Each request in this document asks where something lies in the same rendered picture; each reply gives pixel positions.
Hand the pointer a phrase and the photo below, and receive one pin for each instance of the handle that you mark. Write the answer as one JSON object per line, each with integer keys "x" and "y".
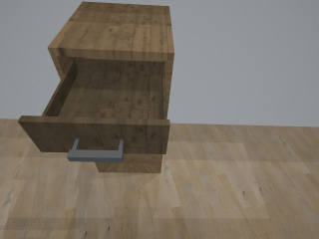
{"x": 94, "y": 155}

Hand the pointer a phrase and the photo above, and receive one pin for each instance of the drawer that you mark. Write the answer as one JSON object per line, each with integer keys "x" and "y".
{"x": 101, "y": 101}

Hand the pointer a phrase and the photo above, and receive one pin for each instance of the cabinet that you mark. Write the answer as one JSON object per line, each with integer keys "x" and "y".
{"x": 118, "y": 31}

